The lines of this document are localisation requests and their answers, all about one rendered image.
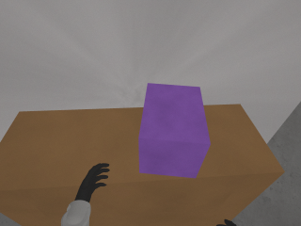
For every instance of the pedestal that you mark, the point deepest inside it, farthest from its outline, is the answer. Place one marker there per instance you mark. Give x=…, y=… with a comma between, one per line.
x=45, y=156

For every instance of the robot left hand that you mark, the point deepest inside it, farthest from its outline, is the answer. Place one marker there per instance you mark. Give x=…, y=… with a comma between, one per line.
x=89, y=183

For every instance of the left robot forearm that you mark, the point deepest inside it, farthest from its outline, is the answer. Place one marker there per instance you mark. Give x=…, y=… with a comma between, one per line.
x=78, y=213

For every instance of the carton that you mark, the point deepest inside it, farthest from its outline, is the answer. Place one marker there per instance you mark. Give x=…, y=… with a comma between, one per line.
x=173, y=137

